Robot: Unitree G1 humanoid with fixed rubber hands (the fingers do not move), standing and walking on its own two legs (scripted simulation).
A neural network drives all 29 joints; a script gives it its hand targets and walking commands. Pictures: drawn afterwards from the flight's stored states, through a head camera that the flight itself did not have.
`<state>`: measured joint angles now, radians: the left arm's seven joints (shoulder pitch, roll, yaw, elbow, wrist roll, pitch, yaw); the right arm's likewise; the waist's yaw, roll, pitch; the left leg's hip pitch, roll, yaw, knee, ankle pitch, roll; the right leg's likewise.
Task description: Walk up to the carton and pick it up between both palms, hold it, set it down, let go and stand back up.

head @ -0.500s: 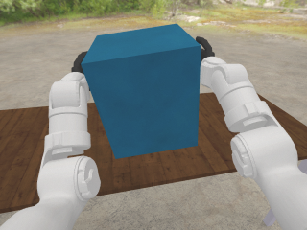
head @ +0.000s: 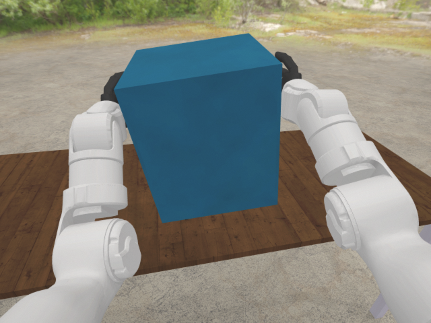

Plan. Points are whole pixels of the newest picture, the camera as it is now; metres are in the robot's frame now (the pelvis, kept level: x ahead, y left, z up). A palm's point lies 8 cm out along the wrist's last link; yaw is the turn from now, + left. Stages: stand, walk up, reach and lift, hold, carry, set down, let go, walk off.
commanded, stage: hold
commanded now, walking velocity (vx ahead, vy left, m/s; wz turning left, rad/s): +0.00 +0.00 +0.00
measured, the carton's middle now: (206, 126) +0.38 +0.00 +0.26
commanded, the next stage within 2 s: none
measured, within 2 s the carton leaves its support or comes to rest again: neither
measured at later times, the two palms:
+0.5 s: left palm (113, 113) +0.37 +0.15 +0.30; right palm (289, 92) +0.37 -0.15 +0.33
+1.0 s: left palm (113, 113) +0.37 +0.15 +0.30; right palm (289, 92) +0.37 -0.15 +0.33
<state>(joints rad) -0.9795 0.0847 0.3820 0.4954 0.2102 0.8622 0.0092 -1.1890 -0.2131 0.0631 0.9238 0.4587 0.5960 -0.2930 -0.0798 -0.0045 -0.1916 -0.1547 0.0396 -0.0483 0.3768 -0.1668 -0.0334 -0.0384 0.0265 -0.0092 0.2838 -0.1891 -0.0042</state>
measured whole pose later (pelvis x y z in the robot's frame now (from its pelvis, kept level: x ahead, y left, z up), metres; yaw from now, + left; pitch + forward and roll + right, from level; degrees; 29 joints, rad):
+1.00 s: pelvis +0.00 +0.00 +0.00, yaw +0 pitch -3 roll -1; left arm -0.98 0.08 0.38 0.50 0.21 0.86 0.01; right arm -1.19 -0.22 0.06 0.93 0.46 0.60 -0.29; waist -0.08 0.00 -0.20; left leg -0.16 0.04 -0.06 0.38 -0.17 -0.03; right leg -0.04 0.03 0.00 0.28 -0.19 0.00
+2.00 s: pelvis +0.00 +0.00 +0.00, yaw +0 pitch -3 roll -1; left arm -0.99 0.08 0.38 0.51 0.21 0.86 0.01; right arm -1.20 -0.22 0.07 0.93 0.47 0.61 -0.29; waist -0.08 0.00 -0.20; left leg -0.16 0.03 -0.06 0.38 -0.17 -0.03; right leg -0.04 0.03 0.01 0.28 -0.19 0.00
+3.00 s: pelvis +0.00 +0.00 +0.00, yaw +0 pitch -3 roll -1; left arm -0.99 0.08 0.38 0.51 0.21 0.86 0.02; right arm -1.20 -0.22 0.07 0.94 0.47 0.61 -0.29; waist -0.08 0.00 -0.20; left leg -0.16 0.03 -0.07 0.38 -0.17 -0.03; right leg -0.04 0.04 0.02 0.28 -0.19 0.00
